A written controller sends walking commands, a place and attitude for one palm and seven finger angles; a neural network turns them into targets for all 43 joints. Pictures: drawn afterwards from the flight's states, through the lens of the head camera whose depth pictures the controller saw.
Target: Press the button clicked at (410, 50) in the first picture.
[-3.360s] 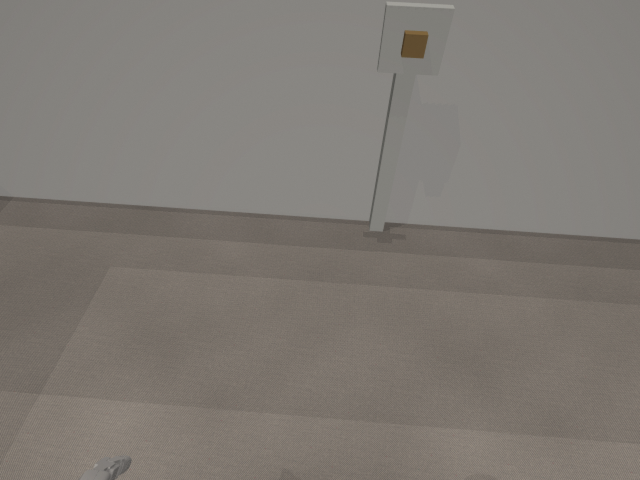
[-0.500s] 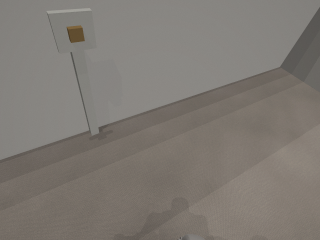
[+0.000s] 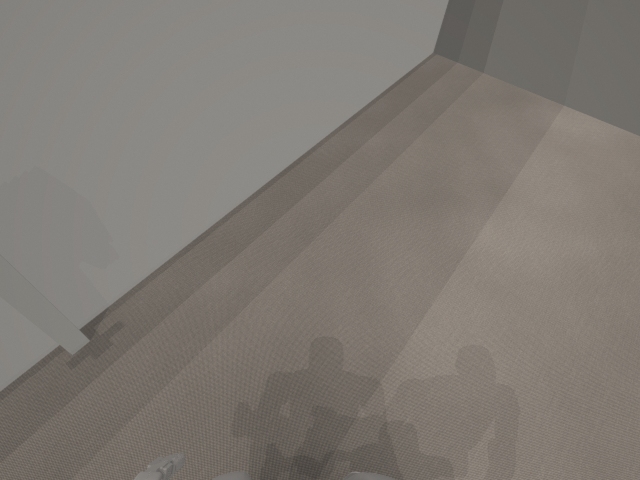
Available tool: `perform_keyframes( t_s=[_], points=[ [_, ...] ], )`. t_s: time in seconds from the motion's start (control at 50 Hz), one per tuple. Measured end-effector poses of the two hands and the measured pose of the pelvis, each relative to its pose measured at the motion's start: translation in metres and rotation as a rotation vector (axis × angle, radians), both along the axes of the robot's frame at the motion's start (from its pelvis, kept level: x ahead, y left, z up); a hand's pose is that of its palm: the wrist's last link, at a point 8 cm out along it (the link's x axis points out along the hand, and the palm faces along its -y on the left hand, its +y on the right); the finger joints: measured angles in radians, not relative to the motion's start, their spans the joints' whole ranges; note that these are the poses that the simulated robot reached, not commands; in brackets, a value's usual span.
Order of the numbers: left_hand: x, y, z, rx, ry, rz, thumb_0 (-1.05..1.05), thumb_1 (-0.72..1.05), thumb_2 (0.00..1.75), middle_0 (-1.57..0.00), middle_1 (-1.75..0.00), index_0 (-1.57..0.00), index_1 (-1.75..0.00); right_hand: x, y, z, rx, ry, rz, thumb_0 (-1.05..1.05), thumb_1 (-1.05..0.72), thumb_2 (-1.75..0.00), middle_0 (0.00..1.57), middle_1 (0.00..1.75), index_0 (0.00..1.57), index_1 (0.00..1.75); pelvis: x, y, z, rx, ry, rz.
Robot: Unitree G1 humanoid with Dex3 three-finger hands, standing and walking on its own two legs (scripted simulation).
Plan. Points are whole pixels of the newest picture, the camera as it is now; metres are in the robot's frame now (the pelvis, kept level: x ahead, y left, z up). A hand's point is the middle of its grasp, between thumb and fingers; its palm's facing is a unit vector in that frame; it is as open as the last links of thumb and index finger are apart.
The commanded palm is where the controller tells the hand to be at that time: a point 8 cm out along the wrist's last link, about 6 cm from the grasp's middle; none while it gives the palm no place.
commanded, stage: walk to a spot facing it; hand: left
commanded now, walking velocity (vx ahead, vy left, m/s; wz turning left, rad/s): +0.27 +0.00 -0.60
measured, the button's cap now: out of the picture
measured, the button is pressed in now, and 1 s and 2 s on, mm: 0 0 0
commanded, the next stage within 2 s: none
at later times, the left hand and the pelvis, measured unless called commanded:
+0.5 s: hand (127, 411) +0.23 +0.29 -0.17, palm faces -0.19 -0.96 -0.22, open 7.4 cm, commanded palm none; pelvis +0.17 +0.08 +0.01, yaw -18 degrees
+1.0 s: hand (249, 291) +0.42 +0.13 -0.12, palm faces -0.56 -0.77 -0.31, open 7.4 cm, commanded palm none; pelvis +0.20 +0.04 +0.01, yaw -37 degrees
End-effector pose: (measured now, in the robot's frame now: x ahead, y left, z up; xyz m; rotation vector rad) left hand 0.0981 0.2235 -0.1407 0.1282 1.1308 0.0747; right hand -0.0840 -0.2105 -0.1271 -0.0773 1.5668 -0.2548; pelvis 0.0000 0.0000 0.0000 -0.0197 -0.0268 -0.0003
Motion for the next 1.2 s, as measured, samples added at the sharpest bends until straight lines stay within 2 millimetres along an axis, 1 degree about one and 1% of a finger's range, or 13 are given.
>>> perform_keyframes(
  t_s=[0.1,0.18,0.28,0.34,0.38,0.42,0.48,0.62,0.76,0.88,0.96,1.06,1.2],
  points=[
    [0.005,0.03,0.021,0.092,0.089,-0.015,-0.01,0.93,0.9,-0.2,-0.3,-0.2,-0.3,0.142,-0.008,0.007,-0.029,-0.317,0.037,0.01,-0.92,-0.9,0.2,0.3,0.2,0.3,0.037,0.01,0.015,0.011,0.01,-0.062],
    [0.015,0.054,0.034,0.133,0.146,-0.022,-0.01,0.92,0.9,-0.2,-0.3,-0.2,-0.3,0.232,-0.007,0.02,-0.041,-0.488,0.069,0.01,-0.93,-0.9,0.2,0.3,0.2,0.3,0.065,0.025,0.02,0.021,0.03,-0.102],
    [0.036,0.08,0.034,0.143,0.188,-0.006,0.0,0.91,0.9,-0.2,-0.3,-0.2,-0.3,0.31,0.009,0.029,-0.051,-0.564,0.122,0.01,-0.92,-0.9,0.2,0.3,0.2,0.3,0.103,0.046,0.019,0.024,0.047,-0.149],
    [0.053,0.096,0.023,0.132,0.219,0.002,0.0,0.91,0.9,-0.2,-0.3,-0.2,-0.3,0.344,0.023,0.029,-0.072,-0.575,0.137,0.01,-0.92,-0.9,0.2,0.3,0.2,0.3,0.13,0.062,0.012,0.014,0.05,-0.182],
    [0.067,0.106,0.011,0.123,0.244,-0.003,0.0,0.91,0.9,-0.2,-0.3,-0.2,-0.3,0.359,0.031,0.029,-0.096,-0.586,0.133,0.01,-0.92,-0.9,0.2,0.3,0.2,0.3,0.147,0.071,0.006,0.015,0.046,-0.211],
    [0.086,0.112,0.005,0.117,0.259,-0.036,0.0,0.91,0.9,-0.2,-0.3,-0.2,-0.3,0.361,0.038,0.033,-0.108,-0.586,0.117,0.01,-0.91,-0.9,0.2,0.3,0.2,0.3,0.156,0.077,0.006,0.017,0.029,-0.254],
    [0.122,0.114,0.004,0.106,0.254,-0.115,0.0,0.91,0.9,-0.2,-0.3,-0.2,-0.3,0.345,0.044,0.039,-0.128,-0.563,0.047,0.01,-0.91,-0.9,0.2,0.3,0.21,0.3,0.168,0.083,0.011,0.004,0.008,-0.308],
    [0.219,0.093,0.019,0.084,0.125,-0.251,0.0,0.91,0.9,-0.2,-0.3,-0.19,-0.3,0.272,0.049,0.032,-0.143,-0.396,-0.149,0.01,-0.91,-0.9,0.2,0.3,0.21,0.3,0.186,0.088,0.02,-0.005,0.005,-0.39],
    [0.292,0.04,0.035,0.119,0.044,-0.429,0.0,0.91,0.9,-0.19,-0.3,-0.19,-0.3,0.194,0.049,0.009,-0.118,-0.254,-0.36,0.01,-0.91,-0.9,0.2,0.3,0.2,0.3,0.196,0.075,0.017,0.03,0.019,-0.497],
    [0.334,-0.024,0.039,0.16,-0.06,-0.584,0.0,0.91,0.9,-0.2,-0.3,-0.19,-0.3,0.142,0.042,-0.022,-0.071,-0.165,-0.498,0.01,-0.91,-0.9,0.2,0.3,0.2,0.3,0.197,0.048,0.001,0.044,0.027,-0.58],
    [0.339,-0.048,0.049,0.162,-0.082,-0.613,0.0,0.91,0.9,-0.2,-0.3,-0.2,-0.3,0.137,0.035,-0.016,-0.07,-0.149,-0.533,0.01,-0.91,-0.9,0.2,0.3,0.2,0.3,0.196,0.039,0.01,0.053,0.022,-0.619],
    [0.338,-0.065,0.05,0.146,-0.058,-0.661,0.0,0.9,0.9,-0.2,-0.3,-0.2,-0.3,0.154,0.022,-0.002,-0.107,-0.231,-0.56,0.01,-0.91,-0.9,0.2,0.3,0.2,0.3,0.197,0.034,0.019,0.058,0.025,-0.674],
    [0.337,-0.065,0.039,0.109,-0.014,-0.715,0.0,0.9,0.9,-0.2,-0.3,-0.2,-0.3,0.182,0.013,0.012,-0.18,-0.329,-0.581,0.01,-0.91,-0.9,0.2,0.3,0.2,0.3,0.202,0.045,0.019,0.044,0.029,-0.751]
  ],
)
